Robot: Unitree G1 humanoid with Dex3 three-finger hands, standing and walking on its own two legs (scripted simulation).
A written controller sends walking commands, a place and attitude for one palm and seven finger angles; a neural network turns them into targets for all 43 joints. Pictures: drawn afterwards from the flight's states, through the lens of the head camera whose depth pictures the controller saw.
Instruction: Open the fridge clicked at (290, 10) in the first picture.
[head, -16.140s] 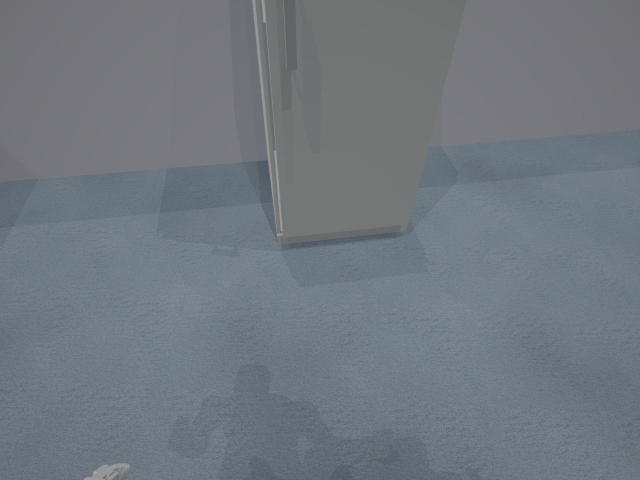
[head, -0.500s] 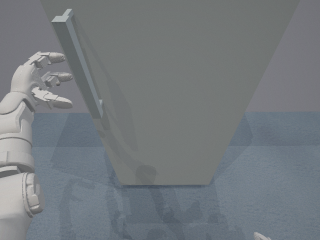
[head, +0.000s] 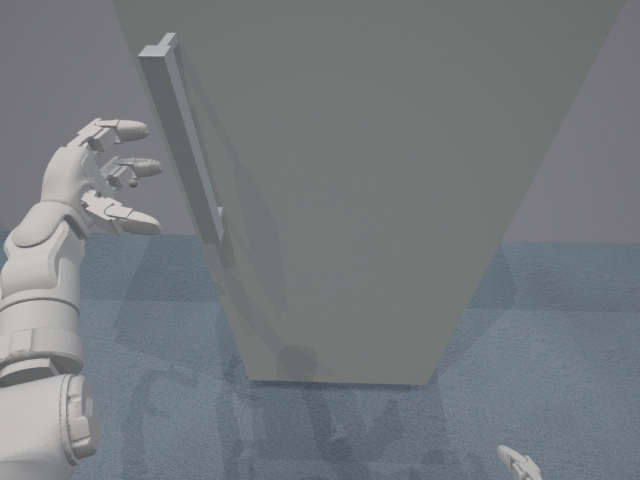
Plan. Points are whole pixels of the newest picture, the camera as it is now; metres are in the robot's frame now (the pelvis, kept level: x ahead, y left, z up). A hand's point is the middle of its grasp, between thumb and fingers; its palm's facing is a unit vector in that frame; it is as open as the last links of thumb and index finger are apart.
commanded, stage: move the hooked fingers beside the handle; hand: left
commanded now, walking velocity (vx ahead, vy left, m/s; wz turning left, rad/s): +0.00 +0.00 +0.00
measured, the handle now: (195, 153) +0.48 +0.18 +0.17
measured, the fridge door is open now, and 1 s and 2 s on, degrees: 0 0 0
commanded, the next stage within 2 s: feel for the door with the fingertips in 1.10 s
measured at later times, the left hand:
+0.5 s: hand (145, 188) +0.41 +0.23 +0.17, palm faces +0.02 -1.00 -0.01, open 14.0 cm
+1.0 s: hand (129, 176) +0.41 +0.24 +0.19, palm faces +0.04 -1.00 -0.01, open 14.0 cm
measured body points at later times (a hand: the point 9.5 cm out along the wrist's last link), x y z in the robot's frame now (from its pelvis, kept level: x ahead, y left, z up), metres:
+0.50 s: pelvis +0.00 +0.00 +0.00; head +0.01 -0.01 +0.45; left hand +0.40 +0.28 +0.17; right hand +0.09 -0.26 -0.11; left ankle -0.04 +0.09 -0.74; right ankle +0.01 -0.11 -0.74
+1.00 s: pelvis -0.01 -0.01 +0.00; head +0.01 -0.01 +0.45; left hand +0.40 +0.29 +0.19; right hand +0.09 -0.28 -0.10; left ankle -0.04 +0.09 -0.74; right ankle +0.01 -0.11 -0.74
